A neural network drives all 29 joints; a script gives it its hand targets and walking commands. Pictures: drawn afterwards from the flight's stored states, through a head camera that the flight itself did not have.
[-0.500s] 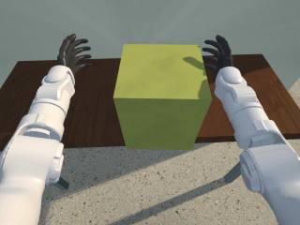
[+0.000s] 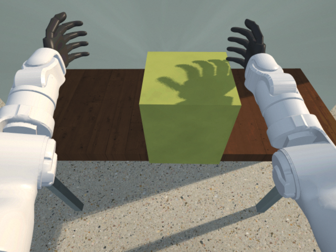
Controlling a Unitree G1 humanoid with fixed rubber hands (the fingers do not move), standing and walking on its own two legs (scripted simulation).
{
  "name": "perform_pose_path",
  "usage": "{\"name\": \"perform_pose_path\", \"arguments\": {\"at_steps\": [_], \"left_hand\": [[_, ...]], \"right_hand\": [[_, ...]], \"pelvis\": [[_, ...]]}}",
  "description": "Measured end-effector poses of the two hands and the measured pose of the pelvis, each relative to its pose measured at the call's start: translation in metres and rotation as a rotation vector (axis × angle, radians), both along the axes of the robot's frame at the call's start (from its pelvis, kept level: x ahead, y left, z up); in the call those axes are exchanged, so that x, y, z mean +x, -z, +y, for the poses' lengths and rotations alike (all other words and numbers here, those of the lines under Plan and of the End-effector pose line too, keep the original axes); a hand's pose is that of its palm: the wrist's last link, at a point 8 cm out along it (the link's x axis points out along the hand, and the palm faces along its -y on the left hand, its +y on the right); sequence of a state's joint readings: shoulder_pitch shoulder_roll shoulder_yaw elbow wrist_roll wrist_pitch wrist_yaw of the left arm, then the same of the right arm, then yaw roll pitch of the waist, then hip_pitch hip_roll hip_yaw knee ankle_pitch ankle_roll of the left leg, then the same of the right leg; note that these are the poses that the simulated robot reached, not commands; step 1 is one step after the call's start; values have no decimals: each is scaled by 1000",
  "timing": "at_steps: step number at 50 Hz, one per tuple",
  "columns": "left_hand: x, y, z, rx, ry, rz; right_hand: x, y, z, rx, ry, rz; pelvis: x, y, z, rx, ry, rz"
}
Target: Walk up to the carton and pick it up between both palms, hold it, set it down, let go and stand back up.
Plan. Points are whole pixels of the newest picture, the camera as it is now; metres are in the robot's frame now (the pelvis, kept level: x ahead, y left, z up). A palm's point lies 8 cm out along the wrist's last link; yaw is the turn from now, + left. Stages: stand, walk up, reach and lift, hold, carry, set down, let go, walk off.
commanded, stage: let go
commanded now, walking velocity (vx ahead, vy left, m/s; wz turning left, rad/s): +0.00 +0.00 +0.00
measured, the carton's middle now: (185, 110) +0.49 -0.01 +0.05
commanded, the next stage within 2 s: stand in 0.54 s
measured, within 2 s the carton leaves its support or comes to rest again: neither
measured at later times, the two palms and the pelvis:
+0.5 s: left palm (40, 62) +0.45 +0.31 +0.23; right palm (255, 61) +0.49 -0.15 +0.21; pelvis +0.00 +0.00 +0.00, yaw +1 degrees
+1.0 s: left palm out of the picture +0.05 +0.20 -0.15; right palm (290, 247) +0.19 -0.28 -0.14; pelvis +0.13 -0.01 -0.01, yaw -1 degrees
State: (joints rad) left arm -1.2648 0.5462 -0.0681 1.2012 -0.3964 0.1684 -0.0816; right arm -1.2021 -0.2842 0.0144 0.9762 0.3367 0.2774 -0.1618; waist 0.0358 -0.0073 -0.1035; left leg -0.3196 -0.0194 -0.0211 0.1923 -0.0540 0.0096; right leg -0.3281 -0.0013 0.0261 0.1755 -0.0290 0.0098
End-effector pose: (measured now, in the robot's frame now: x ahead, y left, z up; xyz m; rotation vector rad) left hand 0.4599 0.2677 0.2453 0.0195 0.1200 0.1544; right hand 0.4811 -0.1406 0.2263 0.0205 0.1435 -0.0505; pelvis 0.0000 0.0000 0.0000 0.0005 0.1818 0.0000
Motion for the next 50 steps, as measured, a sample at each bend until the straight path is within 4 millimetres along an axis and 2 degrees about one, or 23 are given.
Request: {"name": "perform_pose_path", "arguments": {"at_steps": [5, 12, 21, 28, 30, 31, 33, 34, 36, 39, 41, 43, 45, 47, 48, 50], "left_hand": [[-12, -3, 9, -10, -24, -12], [-20, 9, 25, -38, -64, -15], [-14, 20, 37, -59, -55, -65], [-10, 10, 40, -70, -20, -108], [-17, 17, 41, 30, -6, -110], [-26, 33, 41, 87, 4, -77], [-52, 88, 41, 171, 22, 67], [-69, 124, 41, 193, 28, 165], [-111, 204, 38, 197, 34, 386], [-202, 322, 18, 126, 49, 756], [-277, 377, -7, 66, 72, 1026], [-346, 404, -34, -4, 88, 1255], [-392, 410, -56, -70, 71, 1387], [-415, 406, -68, -100, 44, 1452], [-419, 402, -70, -95, 32, 1468], [-413, 393, -65, -53, 0, 1469]], "right_hand": [[-4, -4, 4, 2, -7, -2], [-2, 6, -1, 10, 3, 8], [8, 18, -11, 22, 8, -12], [12, 8, -8, 37, -15, -43], [6, 10, -9, -111, -49, -110], [-2, 23, -12, -168, -70, -122], [-21, 49, -29, -218, -70, -149], [-32, 73, -39, -242, -78, -109], [-60, 134, -63, -263, -70, 27], [-125, 244, -104, -270, -25, 345], [-152, 255, -115, -248, 2, 274], [-182, 283, -129, -297, 21, 443], [-219, 314, -140, -330, 29, 683], [-254, 338, -145, -329, 34, 887], [-268, 347, -145, -318, 38, 962], [-290, 361, -141, -286, 44, 1068]], "pelvis": [[-6, 1, -2, 1, -9, -8], [-9, 2, -4, 2, -19, 2], [-3, 3, -3, 1, -21, 44], [9, 2, 0, 1, -16, 56], [13, 2, 2, 6, -18, 4], [17, 2, 3, 10, -19, -29], [30, 3, 6, 18, -11, -57], [38, 5, 7, 19, -3, -63], [50, 8, 7, 21, 6, -69], [66, 12, 4, 14, 6, -54], [75, 13, 1, 8, 17, -34], [87, 14, -3, 2, 22, -14], [100, 14, -7, 2, 17, 3], [112, 14, -9, 0, 21, 17], [118, 15, -10, -1, 21, 23], [129, 14, -11, -7, 17, 30]]}}
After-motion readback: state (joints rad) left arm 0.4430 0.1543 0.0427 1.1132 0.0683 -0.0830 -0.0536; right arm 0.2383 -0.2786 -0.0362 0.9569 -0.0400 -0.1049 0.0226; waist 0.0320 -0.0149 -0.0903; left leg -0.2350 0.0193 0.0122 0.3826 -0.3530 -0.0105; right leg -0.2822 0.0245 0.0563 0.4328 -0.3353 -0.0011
